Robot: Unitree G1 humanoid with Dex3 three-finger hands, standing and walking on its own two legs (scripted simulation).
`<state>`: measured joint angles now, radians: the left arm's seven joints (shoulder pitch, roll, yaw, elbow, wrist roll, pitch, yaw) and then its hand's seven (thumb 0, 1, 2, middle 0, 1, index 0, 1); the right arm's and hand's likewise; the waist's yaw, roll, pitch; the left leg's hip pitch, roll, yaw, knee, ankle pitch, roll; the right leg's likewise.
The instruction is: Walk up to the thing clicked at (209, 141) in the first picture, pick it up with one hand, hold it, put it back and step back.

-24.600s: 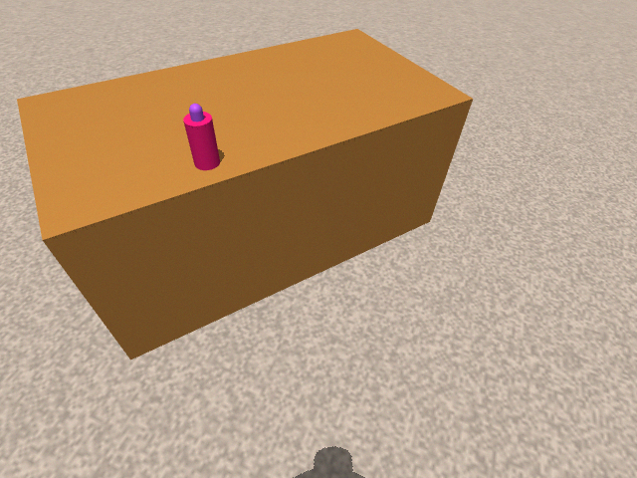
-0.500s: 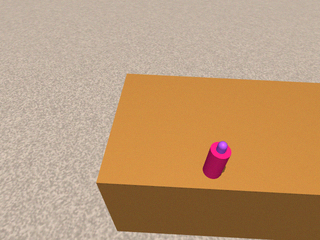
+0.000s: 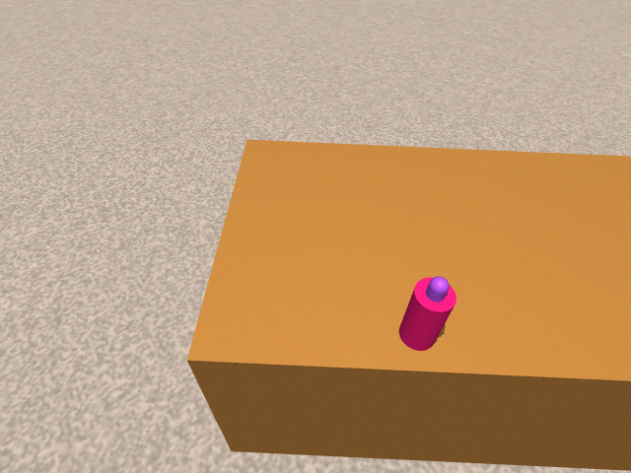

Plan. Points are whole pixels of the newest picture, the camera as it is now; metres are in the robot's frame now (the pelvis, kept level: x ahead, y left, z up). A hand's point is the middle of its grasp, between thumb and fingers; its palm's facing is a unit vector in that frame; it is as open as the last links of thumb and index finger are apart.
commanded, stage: stand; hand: right
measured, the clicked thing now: (428, 309) +0.42 -0.20 -0.10
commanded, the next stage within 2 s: none
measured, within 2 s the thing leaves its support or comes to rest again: neither
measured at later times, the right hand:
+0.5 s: hand out of the picture +0.08 -0.25 -0.16, palm faces -0.04 +0.94 -0.35, open 7.4 cm
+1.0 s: hand out of the picture +0.08 -0.25 -0.16, palm faces -0.04 +0.94 -0.35, open 7.4 cm
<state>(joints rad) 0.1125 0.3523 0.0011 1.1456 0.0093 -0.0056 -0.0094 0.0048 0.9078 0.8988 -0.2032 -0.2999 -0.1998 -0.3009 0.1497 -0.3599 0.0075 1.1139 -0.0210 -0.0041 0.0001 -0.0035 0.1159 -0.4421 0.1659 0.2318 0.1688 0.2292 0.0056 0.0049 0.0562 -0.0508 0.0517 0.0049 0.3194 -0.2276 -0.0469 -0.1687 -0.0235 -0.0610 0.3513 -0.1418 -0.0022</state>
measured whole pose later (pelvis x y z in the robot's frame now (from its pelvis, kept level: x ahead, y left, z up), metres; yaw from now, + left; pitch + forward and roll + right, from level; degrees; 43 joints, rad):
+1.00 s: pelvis +0.01 +0.00 +0.00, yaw +0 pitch -2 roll +0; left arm 0.10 0.35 0.00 1.14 0.01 -0.01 -0.01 0.00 0.91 0.90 -0.20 -0.30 -0.20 -0.30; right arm 0.13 -0.36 0.00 1.11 -0.02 -0.01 0.00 0.00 -0.90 -0.89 0.20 0.30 0.20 0.30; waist 0.01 0.01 0.05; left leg -0.03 0.05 0.01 0.30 -0.23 -0.04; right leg -0.16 -0.03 -0.06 0.35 -0.15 0.00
